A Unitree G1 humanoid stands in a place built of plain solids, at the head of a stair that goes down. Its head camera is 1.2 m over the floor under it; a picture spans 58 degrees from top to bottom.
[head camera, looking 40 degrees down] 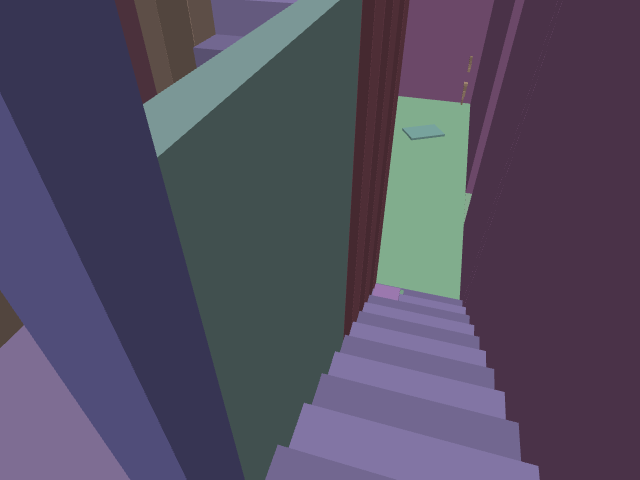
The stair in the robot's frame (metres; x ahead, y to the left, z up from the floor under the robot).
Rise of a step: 0.18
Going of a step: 0.26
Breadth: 0.85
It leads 16 degrees to the right of straight ahead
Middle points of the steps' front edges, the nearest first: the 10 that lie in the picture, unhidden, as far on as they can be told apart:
0.76 -0.35 -0.35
1.01 -0.42 -0.53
1.25 -0.49 -0.71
1.50 -0.56 -0.89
1.74 -0.63 -1.07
1.99 -0.70 -1.24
2.23 -0.77 -1.42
2.48 -0.84 -1.60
2.72 -0.91 -1.78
2.97 -0.98 -1.96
